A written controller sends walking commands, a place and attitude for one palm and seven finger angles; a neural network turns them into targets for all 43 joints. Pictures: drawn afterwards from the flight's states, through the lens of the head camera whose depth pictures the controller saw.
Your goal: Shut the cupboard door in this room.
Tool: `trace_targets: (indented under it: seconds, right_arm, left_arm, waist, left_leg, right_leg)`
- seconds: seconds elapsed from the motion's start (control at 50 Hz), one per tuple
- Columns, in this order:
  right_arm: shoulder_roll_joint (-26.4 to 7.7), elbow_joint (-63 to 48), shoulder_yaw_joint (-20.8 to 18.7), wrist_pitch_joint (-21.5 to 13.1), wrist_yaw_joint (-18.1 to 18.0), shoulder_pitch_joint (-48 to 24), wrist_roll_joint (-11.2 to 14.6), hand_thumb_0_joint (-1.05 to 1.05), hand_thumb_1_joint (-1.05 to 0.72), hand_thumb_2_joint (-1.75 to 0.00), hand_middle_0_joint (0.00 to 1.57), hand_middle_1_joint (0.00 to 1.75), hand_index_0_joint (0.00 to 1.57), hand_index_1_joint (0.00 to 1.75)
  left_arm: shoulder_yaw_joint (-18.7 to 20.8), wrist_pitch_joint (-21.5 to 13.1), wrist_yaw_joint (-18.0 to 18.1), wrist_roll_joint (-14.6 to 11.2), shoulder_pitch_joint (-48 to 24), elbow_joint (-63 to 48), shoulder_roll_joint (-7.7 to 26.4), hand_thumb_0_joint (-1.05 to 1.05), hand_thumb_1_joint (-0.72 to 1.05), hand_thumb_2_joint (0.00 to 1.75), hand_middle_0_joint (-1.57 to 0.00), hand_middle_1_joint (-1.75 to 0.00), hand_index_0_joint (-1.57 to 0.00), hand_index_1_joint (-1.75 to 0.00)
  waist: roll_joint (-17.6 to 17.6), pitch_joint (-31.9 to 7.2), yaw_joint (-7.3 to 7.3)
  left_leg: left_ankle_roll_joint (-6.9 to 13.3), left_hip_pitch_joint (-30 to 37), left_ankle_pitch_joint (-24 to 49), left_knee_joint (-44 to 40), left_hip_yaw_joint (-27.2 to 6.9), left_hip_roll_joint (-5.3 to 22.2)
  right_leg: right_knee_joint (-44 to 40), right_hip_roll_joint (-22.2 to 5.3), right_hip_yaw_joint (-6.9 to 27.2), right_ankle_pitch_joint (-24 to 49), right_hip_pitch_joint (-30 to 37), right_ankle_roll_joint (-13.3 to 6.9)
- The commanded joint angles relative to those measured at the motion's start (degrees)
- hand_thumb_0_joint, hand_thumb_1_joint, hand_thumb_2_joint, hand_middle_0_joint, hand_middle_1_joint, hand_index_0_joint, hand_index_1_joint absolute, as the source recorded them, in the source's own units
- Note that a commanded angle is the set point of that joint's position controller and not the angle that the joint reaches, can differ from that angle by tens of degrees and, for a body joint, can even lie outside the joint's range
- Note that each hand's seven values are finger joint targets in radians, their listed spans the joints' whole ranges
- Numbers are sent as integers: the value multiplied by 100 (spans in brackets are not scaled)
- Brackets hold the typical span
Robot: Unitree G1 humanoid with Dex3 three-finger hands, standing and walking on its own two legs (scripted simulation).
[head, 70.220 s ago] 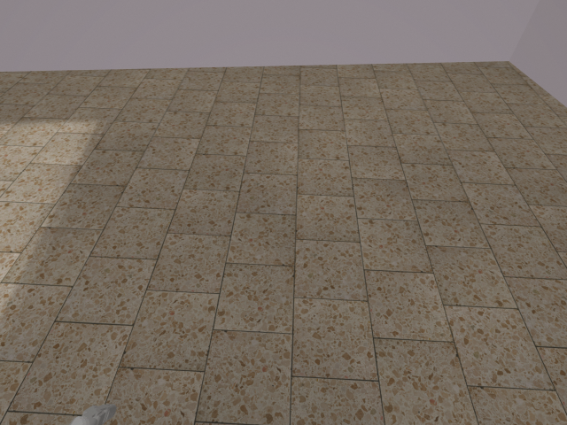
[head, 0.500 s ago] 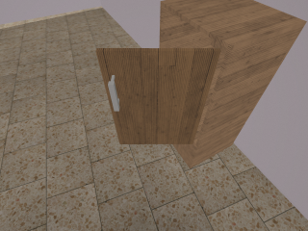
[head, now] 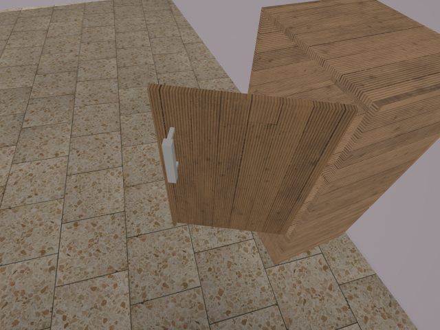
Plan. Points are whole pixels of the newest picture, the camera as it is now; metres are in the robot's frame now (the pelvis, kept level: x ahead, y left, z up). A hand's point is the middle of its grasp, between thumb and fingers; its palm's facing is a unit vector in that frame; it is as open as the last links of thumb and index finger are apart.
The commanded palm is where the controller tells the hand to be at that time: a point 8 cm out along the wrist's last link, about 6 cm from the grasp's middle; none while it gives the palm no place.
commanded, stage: come to a stop and stand still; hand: left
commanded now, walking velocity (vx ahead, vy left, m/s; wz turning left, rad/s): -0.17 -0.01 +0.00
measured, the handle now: (172, 156) +0.49 +0.16 -0.03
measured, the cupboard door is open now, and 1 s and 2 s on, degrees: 61 61 61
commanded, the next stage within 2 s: look again from close up in 1.20 s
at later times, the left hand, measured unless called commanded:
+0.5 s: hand out of the picture +0.03 +0.18 -0.18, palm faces +0.09 -0.98 -0.20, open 7.3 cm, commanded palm none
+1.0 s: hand out of the picture -0.06 +0.15 -0.17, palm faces +0.04 -0.99 -0.17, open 7.3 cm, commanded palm none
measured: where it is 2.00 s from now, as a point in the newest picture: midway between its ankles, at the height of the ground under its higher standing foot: outside the picture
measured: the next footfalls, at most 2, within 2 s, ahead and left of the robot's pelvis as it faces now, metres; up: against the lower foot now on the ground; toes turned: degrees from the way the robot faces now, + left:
right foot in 0.06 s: +0.02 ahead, -0.13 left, +0.00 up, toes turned -2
left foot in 0.44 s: -0.01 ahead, +0.10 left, +0.00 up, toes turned +4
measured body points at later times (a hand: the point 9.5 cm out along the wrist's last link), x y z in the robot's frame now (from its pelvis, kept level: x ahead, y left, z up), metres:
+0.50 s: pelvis -0.02 -0.01 +0.00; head +0.00 +0.02 +0.44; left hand +0.03 +0.23 -0.17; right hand +0.04 -0.26 -0.14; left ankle -0.05 +0.09 -0.74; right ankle +0.03 -0.15 -0.73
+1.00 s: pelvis -0.06 -0.02 +0.01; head -0.06 -0.01 +0.46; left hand -0.06 +0.20 -0.16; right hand -0.07 -0.24 -0.15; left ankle -0.05 +0.09 -0.74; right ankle -0.06 -0.13 -0.74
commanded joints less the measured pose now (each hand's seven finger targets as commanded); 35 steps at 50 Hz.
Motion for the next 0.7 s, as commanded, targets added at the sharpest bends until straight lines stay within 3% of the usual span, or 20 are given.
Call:
trace_targets:
  seconds: [0.0,0.06,0.08,0.1,0.12,0.16,0.2,0.26,0.3,0.34,0.38,0.4,0.42,0.44,0.46,0.5,0.54,0.6,0.64,0.68]
  right_arm:
    - [-990,-308,-308,71,-15,5,-5,0,-90,-90,20,30,20,30]
    - [-871,-394,-355,164,59,8,-1,0,-90,-90,20,30,20,30]
    - [-751,-417,-363,190,86,78,13,0,-90,-90,20,30,20,30]
    - [-584,-434,-354,216,110,199,27,0,-90,-90,20,30,20,30]
    - [-516,-419,-337,249,121,267,21,0,-90,-90,20,30,20,30]
    - [-559,-420,-349,270,121,315,15,0,-90,-90,20,30,20,30]
    - [-566,-418,-322,236,119,245,31,0,-90,-90,20,30,20,30]
    - [-595,-464,-288,211,127,171,44,0,-90,-90,20,30,20,30]
    - [-552,-468,-263,195,127,192,50,0,-90,-90,20,30,20,30]
    - [-550,-409,-246,177,120,398,61,0,-90,-90,20,30,20,30]
    - [-530,-223,-229,125,128,798,43,0,-90,-90,20,30,20,30]
    - [-717,-210,-240,70,118,851,18,0,-90,-90,20,30,20,30]
    - [-1030,-304,-282,39,101,634,-34,0,-90,-90,20,30,20,30]
    - [-1168,-388,-272,78,88,313,-73,0,-90,-90,20,30,20,30]
    - [-1126,-427,-241,93,90,205,-95,0,-90,-90,20,30,20,30]
    - [-987,-373,-180,21,15,139,-101,0,-90,-90,20,30,20,30]
    - [-919,-304,-143,6,-34,239,-92,0,-90,-90,20,30,20,30]
    - [-920,-198,-159,-43,-38,383,-50,0,-90,-90,20,30,20,30]
    - [-872,-134,-179,-51,-25,476,-1,0,-90,-90,20,30,20,30]
    - [-700,-113,-152,-63,11,510,51,0,-90,-90,20,30,20,30]
  left_arm:
    - [172,56,-9,80,760,-150,539,0,90,90,-20,-30,-20,-30]
    - [215,33,-15,109,550,-336,822,0,90,90,-20,-30,-20,-30]
    - [219,1,-20,122,421,-399,971,0,90,90,-20,-30,-20,-30]
    - [234,-43,-21,114,317,-416,1152,0,90,90,-20,-30,-20,-30]
    - [240,-100,-13,87,261,-427,1247,0,90,90,-20,-30,-20,-30]
    - [232,-134,38,95,153,-462,1175,0,90,90,-20,-30,-20,-30]
    - [275,-136,64,107,67,-506,1188,0,90,90,-20,-30,-20,-30]
    - [329,-129,102,107,223,-488,1295,0,90,90,-20,-30,-20,-30]
    - [347,-121,112,109,250,-489,1316,0,90,90,-20,-30,-20,-30]
    - [348,-101,108,96,158,-491,1329,0,90,90,-20,-30,-20,-30]
    - [325,-74,97,38,-82,-501,1229,0,90,90,-20,-30,-20,-30]
    - [274,-50,79,-9,-121,-558,1029,0,90,90,-20,-30,-20,-30]
    - [208,1,51,-41,-109,-629,740,0,90,90,-20,-30,-20,-30]
    - [163,57,57,-26,-223,-627,638,0,90,90,-20,-30,-20,-30]
    - [159,82,44,29,-212,-639,600,0,90,90,-20,-30,-20,-30]
    - [166,168,16,36,-410,-537,690,0,90,90,-20,-30,-20,-30]
    - [152,151,3,4,-263,-446,644,0,90,90,-20,-30,-20,-30]
    - [100,65,-14,-18,-69,-352,595,0,90,90,-20,-30,-20,-30]
    - [84,8,-8,-18,105,-251,591,0,90,90,-20,-30,-20,-30]
    - [56,-83,16,-3,207,-143,713,0,90,90,-20,-30,-20,-30]
  waist:
    - [745,-399,91]
    - [565,-213,46]
    - [147,-280,-13]
    - [-616,-457,-92]
    - [-1139,-624,-80]
    - [-1028,-731,-49]
    - [-883,-773,-5]
    - [-884,-988,135]
    - [-956,-1048,154]
    - [-960,-1142,62]
    - [-799,-1131,-155]
    - [-184,-1099,-152]
    - [908,-904,-49]
    - [1295,-559,-3]
    - [867,-401,61]
    - [1321,37,-5]
    - [1218,16,15]
    - [933,-384,43]
    - [721,-592,62]
    - [230,-497,-6]
  left_leg:
    - [359,-321,1792,-633,-863,1213]
    - [78,-566,445,-297,-698,726]
    - [-81,-482,6,131,-507,366]
    - [-259,-299,-364,798,-163,-34]
    - [-335,-232,-1217,1439,-236,-202]
    - [-317,-517,-1796,2273,-618,-111]
    - [-356,-837,-1782,2497,-742,-167]
    - [-447,-1007,-1829,2065,-677,-186]
    - [-487,-869,-1649,1533,-626,-203]
    - [-491,-483,-1211,624,-539,-210]
    - [-452,522,65,-739,-443,-162]
    - [-354,992,618,-1011,-737,210]
    - [-63,739,1343,-1209,-1621,1015]
    - [297,12,1585,-1379,-1790,1481]
    - [451,-423,1069,-1394,-1660,1492]
    - [429,-297,1718,-1540,-1560,1211]
    - [486,-63,2432,-1326,-1354,1144]
    - [517,647,3020,-999,-1264,1080]
    - [339,609,2456,-823,-1247,905]
    - [16,315,1311,-740,-1075,515]
  right_leg:
    - [-269,66,21,1096,519,-45]
    - [-687,-233,472,1741,333,-246]
    - [-1087,-588,926,1911,158,-397]
    - [-1525,-1115,1477,2196,111,-658]
    - [-1869,-1526,1805,2749,147,-986]
    - [-1806,-1673,1683,3514,432,-1282]
    - [-1530,-1594,1526,4257,897,-1326]
    - [-1289,-1572,1315,5065,1663,-1282]
    - [-1249,-1515,1276,5041,1757,-1217]
    - [-1142,-1439,1208,4642,1693,-1092]
    - [-961,-1152,950,3367,1062,-678]
    - [-733,-790,663,2384,559,-408]
    - [-545,-208,241,862,182,-89]
    - [-262,-22,19,-314,314,49]
    - [8,21,66,-445,525,30]
    - [485,110,208,-441,129,1]
    - [633,137,293,-413,76,-29]
    - [-167,139,176,-104,262,-11]
    - [-1020,136,235,679,769,-29]
    - [-1661,-197,716,1639,1031,-177]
